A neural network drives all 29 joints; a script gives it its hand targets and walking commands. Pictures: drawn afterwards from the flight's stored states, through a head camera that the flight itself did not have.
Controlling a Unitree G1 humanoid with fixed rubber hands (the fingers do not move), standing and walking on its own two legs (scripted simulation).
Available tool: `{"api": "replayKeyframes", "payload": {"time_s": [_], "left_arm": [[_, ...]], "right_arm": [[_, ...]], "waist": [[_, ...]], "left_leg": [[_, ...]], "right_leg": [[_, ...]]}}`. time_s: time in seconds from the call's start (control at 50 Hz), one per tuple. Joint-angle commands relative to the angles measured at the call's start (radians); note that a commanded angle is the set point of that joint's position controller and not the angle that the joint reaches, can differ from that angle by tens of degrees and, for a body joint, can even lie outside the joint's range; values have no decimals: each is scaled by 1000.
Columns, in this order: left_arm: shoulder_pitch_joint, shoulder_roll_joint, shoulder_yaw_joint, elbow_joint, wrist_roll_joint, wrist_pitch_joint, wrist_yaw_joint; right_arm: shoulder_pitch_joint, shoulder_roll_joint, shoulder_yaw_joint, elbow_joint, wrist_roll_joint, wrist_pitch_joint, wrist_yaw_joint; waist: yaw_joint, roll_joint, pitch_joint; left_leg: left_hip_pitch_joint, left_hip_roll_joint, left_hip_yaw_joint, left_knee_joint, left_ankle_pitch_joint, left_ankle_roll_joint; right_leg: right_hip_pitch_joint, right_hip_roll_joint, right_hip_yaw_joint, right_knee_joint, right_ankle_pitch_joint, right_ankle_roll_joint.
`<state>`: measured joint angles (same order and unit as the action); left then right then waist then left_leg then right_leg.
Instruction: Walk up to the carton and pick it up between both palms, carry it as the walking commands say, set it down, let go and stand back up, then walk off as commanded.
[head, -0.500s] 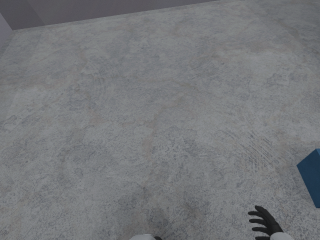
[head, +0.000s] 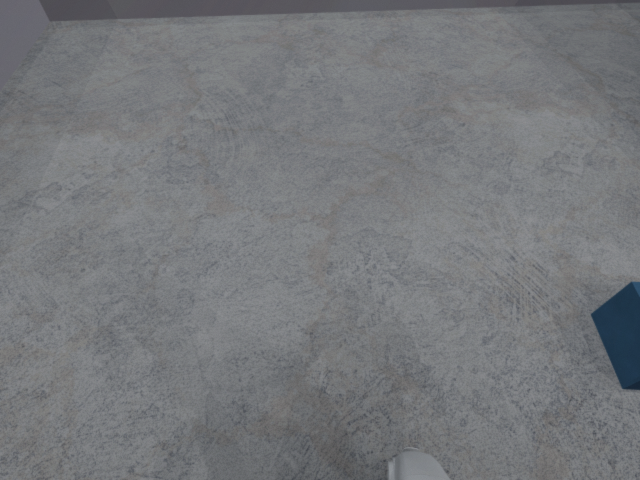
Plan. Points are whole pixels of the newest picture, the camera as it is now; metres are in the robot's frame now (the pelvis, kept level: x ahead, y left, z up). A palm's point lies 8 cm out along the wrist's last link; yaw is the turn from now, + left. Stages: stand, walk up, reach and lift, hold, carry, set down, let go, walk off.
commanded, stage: walk off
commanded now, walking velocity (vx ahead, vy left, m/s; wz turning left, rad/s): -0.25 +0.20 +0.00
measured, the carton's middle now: out of the picture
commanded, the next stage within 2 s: stand in 0.48 s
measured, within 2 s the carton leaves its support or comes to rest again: neither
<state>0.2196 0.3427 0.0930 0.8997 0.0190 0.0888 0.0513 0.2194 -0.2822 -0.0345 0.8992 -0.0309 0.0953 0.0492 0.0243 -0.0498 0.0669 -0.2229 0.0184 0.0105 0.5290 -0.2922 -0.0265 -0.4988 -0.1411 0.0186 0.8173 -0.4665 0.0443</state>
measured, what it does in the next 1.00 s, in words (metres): walks backwards: right foot, then left foot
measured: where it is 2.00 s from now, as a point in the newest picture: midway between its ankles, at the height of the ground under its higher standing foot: outside the picture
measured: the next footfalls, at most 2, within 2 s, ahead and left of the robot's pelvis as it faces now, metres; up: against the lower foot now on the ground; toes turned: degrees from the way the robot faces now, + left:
right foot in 0.32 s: -0.09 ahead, -0.03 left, +0.00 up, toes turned -7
left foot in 0.72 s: -0.17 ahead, +0.30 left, +0.00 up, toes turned +1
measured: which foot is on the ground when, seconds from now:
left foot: down 0.00-0.30, up 0.32-0.70, down 0.72-1.00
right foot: up 0.00-0.30, down 0.32-0.72, up 0.74-1.00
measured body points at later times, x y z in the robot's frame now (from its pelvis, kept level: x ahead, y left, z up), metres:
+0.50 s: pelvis -0.13 +0.08 +0.01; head -0.10 +0.03 +0.46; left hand -0.09 +0.38 -0.09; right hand -0.09 -0.19 -0.16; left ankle -0.16 +0.27 -0.60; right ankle -0.13 -0.02 -0.73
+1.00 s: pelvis -0.20 +0.18 +0.01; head -0.19 +0.19 +0.46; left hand -0.18 +0.43 -0.15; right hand -0.13 -0.06 -0.13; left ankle -0.21 +0.29 -0.73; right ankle -0.24 +0.06 -0.72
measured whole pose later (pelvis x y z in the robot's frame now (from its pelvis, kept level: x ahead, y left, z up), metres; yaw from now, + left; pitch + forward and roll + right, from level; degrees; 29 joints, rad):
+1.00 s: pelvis -0.20 +0.18 +0.01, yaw -1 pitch +0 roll +0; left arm 0.27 0.23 0.05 1.00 0.01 0.06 0.03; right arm 0.20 -0.18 0.00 0.99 -0.03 0.01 -0.04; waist 0.02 -0.04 0.03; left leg -0.19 0.00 0.02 0.44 -0.25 0.01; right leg -0.22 -0.03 -0.03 0.62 -0.41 0.03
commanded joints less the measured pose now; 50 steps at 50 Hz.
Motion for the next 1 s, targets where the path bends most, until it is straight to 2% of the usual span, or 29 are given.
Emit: {"api": "replayKeyframes", "payload": {"time_s": [0.0,0.02,0.08,0.12,0.2,0.22,0.26,0.28,0.3,0.32,0.34,0.38,0.42,0.46,0.5,0.58,0.62,0.64,0.66,0.68,0.7,0.72,0.74,0.78,0.82,0.86,0.92,0.96,0.98], "left_arm": [[-33,73,15,-60,-27,14,1],[42,95,24,-28,-19,6,2],[94,82,27,15,5,-17,5],[50,43,13,-3,0,-14,8],[63,-11,-12,-2,-24,-12,23],[82,-12,-14,9,-31,-13,27],[167,-16,-13,45,-33,-20,27],[202,-3,-10,58,-22,-30,25],[212,86,1,39,0,-39,21],[144,181,23,20,10,-26,22],[156,137,13,25,22,-29,20],[-26,99,8,-13,10,-31,20],[-39,73,10,-22,-2,-41,21],[5,72,10,-10,0,-47,19],[18,77,9,-5,6,-54,14],[44,113,19,1,23,-47,-5],[58,137,28,9,30,-37,-18],[56,145,30,11,30,-33,-23],[41,150,31,8,22,-31,-25],[74,123,23,17,19,-36,-31],[110,45,8,11,23,-41,-42],[42,-42,-18,-45,11,-42,-33],[-47,-1,-16,-39,2,-28,-25],[39,7,-10,7,-11,-21,-41],[101,12,-7,46,8,-28,-45],[84,-8,-16,52,10,-36,-40],[26,-49,-35,46,-4,-37,-26],[52,-57,-39,66,-14,-39,-18],[92,-69,-43,89,-17,-44,-15]], "right_arm": [[-74,-180,-23,-65,-14,-13,-22],[-120,-172,-21,-75,-14,-9,-35],[-109,-112,-9,-94,6,-17,-60],[-66,-95,-4,-78,12,-19,-70],[31,-93,-1,-18,-2,-3,-74],[41,-100,-4,-7,-4,1,-71],[33,-120,-13,8,5,6,-65],[49,-117,-15,14,13,3,-65],[91,-79,-17,5,20,-2,-63],[-31,-106,-29,-40,3,-2,-62],[-92,-129,-42,-44,-12,4,-51],[-4,-124,-59,-2,-2,4,-30],[51,-111,-68,24,-14,1,-23],[24,-88,-67,8,-6,1,-25],[8,-64,-61,-1,8,3,-32],[-10,-30,-39,-11,16,3,-41],[11,-44,-37,-3,21,-3,-53],[47,-49,-38,12,22,-9,-61],[112,-42,-37,42,19,-18,-68],[160,-60,-43,66,8,-30,-74],[189,-123,-47,62,0,-48,-72],[109,-263,-70,22,6,-52,-72],[97,-194,-51,23,-11,-62,-65],[-55,-98,-13,7,-10,-68,-69],[-82,-63,1,-3,5,-79,-78],[-24,-49,9,27,7,-89,-84],[54,-67,4,78,5,-95,-93],[62,-71,3,97,5,-89,-94],[58,-67,2,105,9,-86,-93]], "waist": [[-7,312,11],[36,289,-19],[8,241,-62],[-26,265,-56],[-60,298,-85],[-60,286,-90],[-14,204,-101],[6,104,-82],[-2,-158,-99],[54,-323,49],[59,-133,29],[-43,-55,31],[-39,-109,-13],[-4,-124,-30],[19,-163,-39],[68,-286,-42],[77,-284,-47],[57,-257,-50],[19,-216,-57],[-3,-109,-61],[-3,112,-68],[-11,406,-35],[-75,322,-15],[26,285,26],[40,287,-3],[11,249,-24],[-39,253,-28],[-34,242,-31],[-15,210,-31]], "left_leg": [[-257,211,-96,-259,267,128],[-171,177,-69,-221,336,108],[-10,179,-79,-168,459,172],[67,189,-120,-159,434,201],[166,205,-225,-170,489,225],[177,206,-243,-178,502,230],[129,174,-224,-186,438,199],[23,125,-181,-134,331,139],[-193,39,-101,60,-14,57],[-359,-74,-5,354,-302,-2],[-291,-78,-187,585,-262,-1],[-298,-116,-231,761,-122,-15],[-329,-131,-196,854,-66,-61],[-363,-124,-167,859,-69,-98],[-339,-103,-128,693,-65,-116],[-180,-46,15,268,-158,-110],[-95,-33,48,110,-177,-87],[-37,-28,55,9,-129,-69],[69,-30,73,-150,4,-45],[170,-9,29,-249,82,-35],[244,164,-158,-343,-12,-36],[52,359,-344,-351,63,74],[-114,348,-324,-359,-18,130],[-143,209,-181,-349,-35,97],[-60,174,-129,-301,146,101],[19,185,-121,-259,277,127],[99,213,-166,-218,355,157],[124,216,-202,-195,404,165],[110,207,-200,-178,416,148]], "right_leg": [[28,188,89,496,-120,-75],[7,189,79,524,-62,-73],[-21,186,-1,514,8,-26],[-16,157,-49,349,-11,-15],[113,122,-82,-46,-114,-53],[144,117,-78,-125,-90,-57],[269,113,-109,-367,87,-71],[371,49,-50,-562,247,-70],[525,-231,248,-612,221,-105],[265,-483,402,-587,628,-294],[188,-418,318,-558,677,-309],[155,-248,116,-507,556,-195],[233,-188,54,-469,606,-168],[300,-179,37,-449,650,-180],[341,-143,22,-461,514,-162],[338,-111,40,-510,225,-153],[324,-136,80,-497,276,-166],[301,-149,92,-472,336,-162],[246,-143,82,-434,362,-141],[170,-112,48,-357,335,-104],[41,-40,-34,-198,142,-51],[-44,91,-101,-66,-138,-19],[70,76,38,64,-125,-34],[92,99,59,187,15,-54],[86,93,23,201,63,-37],[96,84,-20,98,46,-9],[152,96,-47,-116,-7,-1],[206,108,-52,-281,41,-17],[270,106,-52,-422,169,-25]]}}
